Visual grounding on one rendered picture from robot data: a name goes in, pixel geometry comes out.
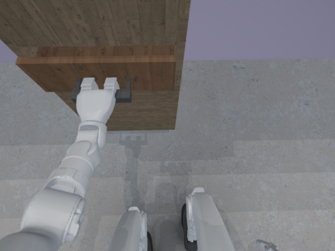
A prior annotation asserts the cabinet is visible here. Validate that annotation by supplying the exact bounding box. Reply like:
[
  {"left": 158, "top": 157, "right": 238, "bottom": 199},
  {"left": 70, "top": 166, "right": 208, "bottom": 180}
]
[{"left": 0, "top": 0, "right": 191, "bottom": 131}]

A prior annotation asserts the handle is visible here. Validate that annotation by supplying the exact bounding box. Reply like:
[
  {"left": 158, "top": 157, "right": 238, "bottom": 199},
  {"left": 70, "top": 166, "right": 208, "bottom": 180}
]
[{"left": 71, "top": 77, "right": 132, "bottom": 104}]

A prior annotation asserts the right robot hand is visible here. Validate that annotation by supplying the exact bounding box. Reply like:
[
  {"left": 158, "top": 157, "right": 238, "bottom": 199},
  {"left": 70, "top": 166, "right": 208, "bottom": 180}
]
[{"left": 256, "top": 239, "right": 279, "bottom": 251}]

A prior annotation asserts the left robot hand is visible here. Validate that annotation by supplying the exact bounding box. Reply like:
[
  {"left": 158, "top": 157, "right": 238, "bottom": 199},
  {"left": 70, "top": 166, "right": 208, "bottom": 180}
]
[{"left": 76, "top": 77, "right": 120, "bottom": 125}]

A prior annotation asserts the robot left thigh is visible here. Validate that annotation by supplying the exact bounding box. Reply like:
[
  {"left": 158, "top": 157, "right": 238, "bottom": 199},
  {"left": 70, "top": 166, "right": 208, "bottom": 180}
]
[{"left": 107, "top": 210, "right": 147, "bottom": 251}]

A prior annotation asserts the right robot foot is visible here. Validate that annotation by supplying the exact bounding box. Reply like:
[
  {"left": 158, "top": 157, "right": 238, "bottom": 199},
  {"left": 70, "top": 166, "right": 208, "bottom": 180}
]
[{"left": 181, "top": 203, "right": 197, "bottom": 251}]

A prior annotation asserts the drawer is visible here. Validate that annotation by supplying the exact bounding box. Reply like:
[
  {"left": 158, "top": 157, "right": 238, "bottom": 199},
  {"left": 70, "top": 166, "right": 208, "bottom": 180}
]
[{"left": 15, "top": 45, "right": 176, "bottom": 92}]

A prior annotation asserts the left robot upper arm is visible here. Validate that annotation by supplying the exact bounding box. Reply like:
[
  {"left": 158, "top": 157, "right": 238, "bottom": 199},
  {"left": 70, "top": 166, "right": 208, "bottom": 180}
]
[{"left": 0, "top": 187, "right": 86, "bottom": 251}]

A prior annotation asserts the robot left forearm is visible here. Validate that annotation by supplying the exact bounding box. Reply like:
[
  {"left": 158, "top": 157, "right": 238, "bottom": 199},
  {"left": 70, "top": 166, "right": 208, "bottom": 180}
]
[{"left": 20, "top": 120, "right": 107, "bottom": 230}]

